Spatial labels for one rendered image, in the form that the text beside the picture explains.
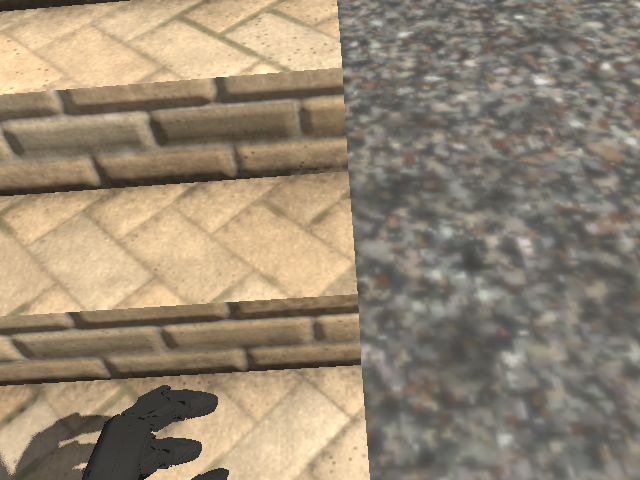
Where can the robot left hand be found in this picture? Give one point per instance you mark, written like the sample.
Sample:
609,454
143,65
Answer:
127,450

